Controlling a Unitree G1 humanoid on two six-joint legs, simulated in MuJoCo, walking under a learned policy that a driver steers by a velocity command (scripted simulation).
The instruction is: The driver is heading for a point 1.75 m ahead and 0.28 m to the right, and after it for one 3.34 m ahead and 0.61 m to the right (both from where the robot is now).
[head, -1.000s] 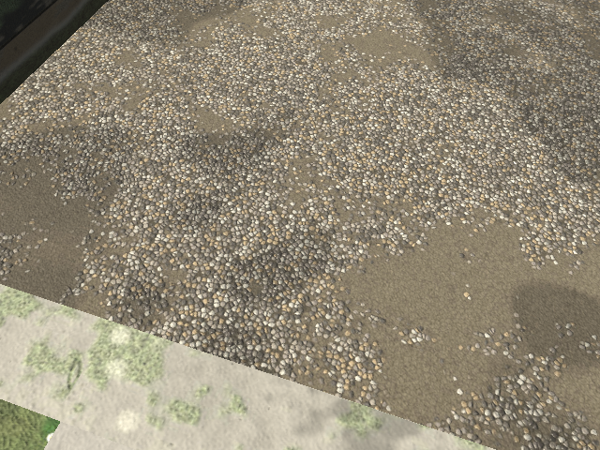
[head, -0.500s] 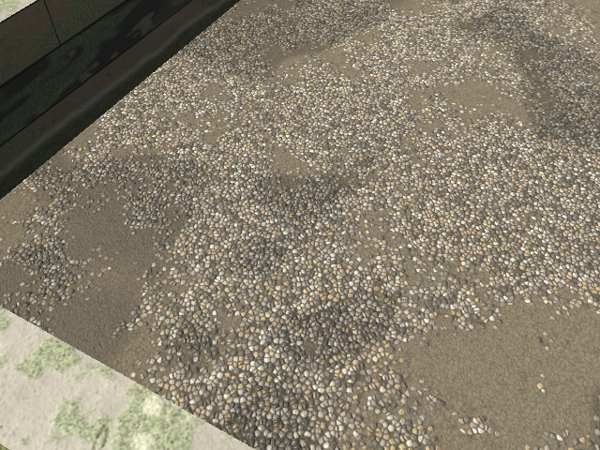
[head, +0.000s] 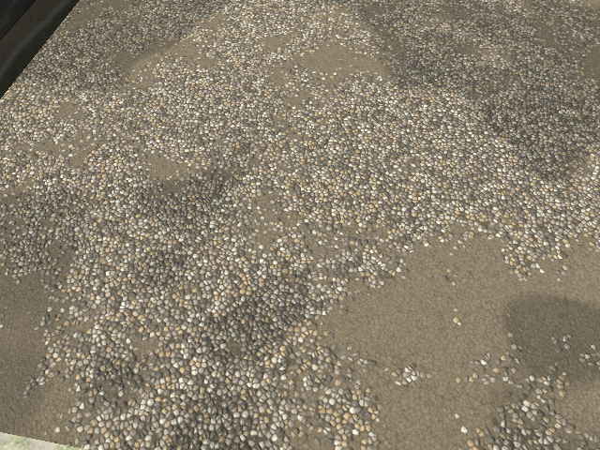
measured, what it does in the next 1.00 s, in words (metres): steps on the spot, turning right: right foot, then left foot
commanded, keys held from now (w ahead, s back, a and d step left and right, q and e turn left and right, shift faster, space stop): e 0.40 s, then no key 0.28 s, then w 0.32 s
